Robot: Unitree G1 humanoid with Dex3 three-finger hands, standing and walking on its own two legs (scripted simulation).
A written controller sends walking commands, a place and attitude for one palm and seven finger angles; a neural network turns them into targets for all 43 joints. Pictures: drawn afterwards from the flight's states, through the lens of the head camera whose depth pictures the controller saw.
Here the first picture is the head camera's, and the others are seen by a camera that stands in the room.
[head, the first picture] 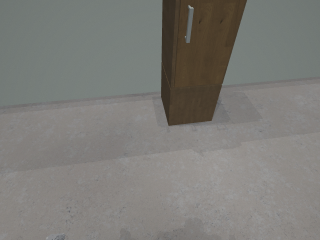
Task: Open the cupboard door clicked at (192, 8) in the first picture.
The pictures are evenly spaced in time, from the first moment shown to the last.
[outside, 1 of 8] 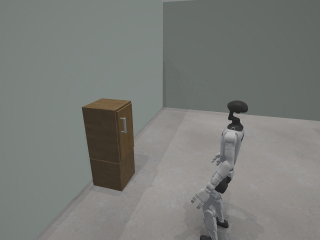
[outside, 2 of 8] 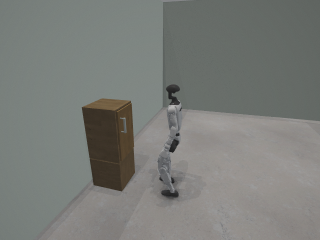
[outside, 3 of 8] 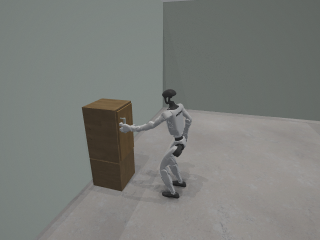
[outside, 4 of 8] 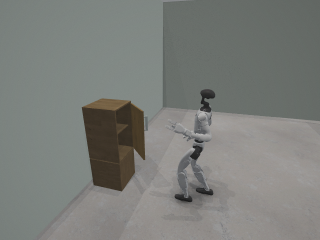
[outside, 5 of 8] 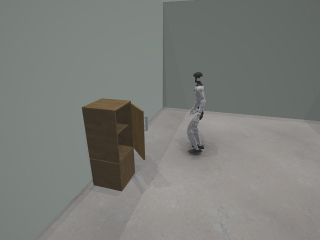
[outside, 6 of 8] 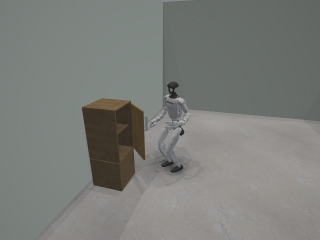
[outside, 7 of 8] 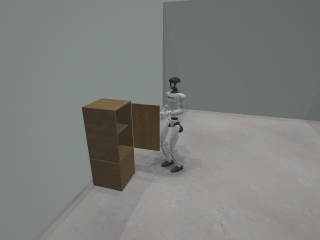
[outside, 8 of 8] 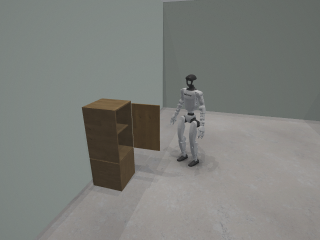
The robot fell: no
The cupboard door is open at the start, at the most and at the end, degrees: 0 92 92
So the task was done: yes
